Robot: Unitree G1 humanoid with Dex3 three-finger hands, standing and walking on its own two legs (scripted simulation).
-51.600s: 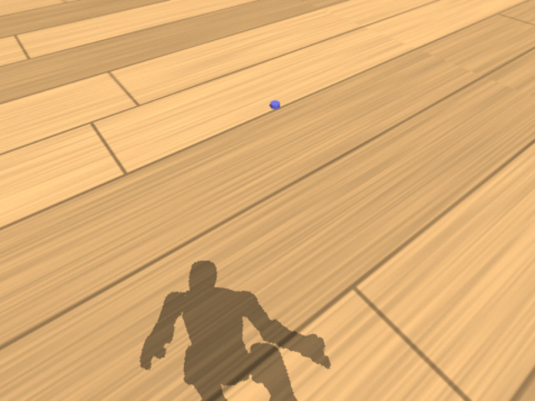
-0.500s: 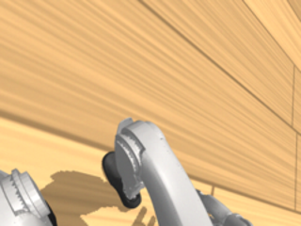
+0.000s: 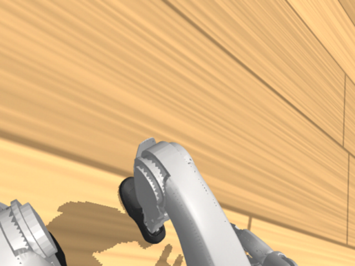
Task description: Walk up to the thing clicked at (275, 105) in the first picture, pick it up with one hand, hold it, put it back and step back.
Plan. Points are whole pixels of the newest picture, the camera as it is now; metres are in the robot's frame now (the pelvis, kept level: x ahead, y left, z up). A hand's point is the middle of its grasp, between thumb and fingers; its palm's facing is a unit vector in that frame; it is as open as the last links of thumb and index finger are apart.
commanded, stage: open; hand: left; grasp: from above
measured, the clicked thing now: out of the picture +0.47 +0.36 -0.30
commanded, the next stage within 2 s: withdraw in 0.22 s
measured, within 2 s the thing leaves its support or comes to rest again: neither
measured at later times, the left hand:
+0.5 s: hand out of the picture +0.47 +0.35 -0.24, palm faces -0.38 -0.16 -0.91, open 13.9 cm
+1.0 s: hand out of the picture +0.46 +0.37 -0.10, palm faces -0.46 -0.14 -0.88, open 14.0 cm
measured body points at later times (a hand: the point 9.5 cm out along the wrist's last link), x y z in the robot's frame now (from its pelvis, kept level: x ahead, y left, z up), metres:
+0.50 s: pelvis +0.00 +0.00 +0.00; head +0.29 +0.15 +0.31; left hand +0.49 +0.36 -0.19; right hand +0.06 -0.24 -0.05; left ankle +0.06 +0.13 -0.28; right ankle +0.12 -0.11 -0.28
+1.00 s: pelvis +0.00 +0.00 +0.04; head +0.23 +0.11 +0.40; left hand +0.48 +0.38 -0.05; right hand +0.09 -0.26 -0.05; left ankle +0.06 +0.13 -0.28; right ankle +0.12 -0.11 -0.28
